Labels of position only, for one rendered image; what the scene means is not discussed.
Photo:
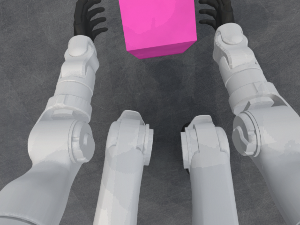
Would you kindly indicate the left robot hand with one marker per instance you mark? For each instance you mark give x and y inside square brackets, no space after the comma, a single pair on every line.
[82,24]

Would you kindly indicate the robot left shin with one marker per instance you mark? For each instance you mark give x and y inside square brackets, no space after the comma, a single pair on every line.
[115,126]

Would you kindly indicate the robot left forearm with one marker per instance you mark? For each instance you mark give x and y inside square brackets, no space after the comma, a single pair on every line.
[75,85]

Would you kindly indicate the robot right thigh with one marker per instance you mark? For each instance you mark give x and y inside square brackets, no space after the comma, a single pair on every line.
[213,200]

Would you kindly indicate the robot right forearm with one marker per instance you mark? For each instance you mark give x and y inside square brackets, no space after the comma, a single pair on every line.
[242,75]

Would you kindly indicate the right robot hand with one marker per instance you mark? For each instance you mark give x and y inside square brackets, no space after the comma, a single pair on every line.
[222,14]

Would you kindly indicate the carton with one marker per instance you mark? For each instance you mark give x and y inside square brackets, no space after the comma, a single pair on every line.
[154,28]

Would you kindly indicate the robot left upper arm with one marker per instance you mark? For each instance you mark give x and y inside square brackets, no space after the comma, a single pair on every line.
[57,149]

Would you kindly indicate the robot right upper arm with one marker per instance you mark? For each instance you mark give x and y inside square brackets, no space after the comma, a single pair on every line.
[271,138]

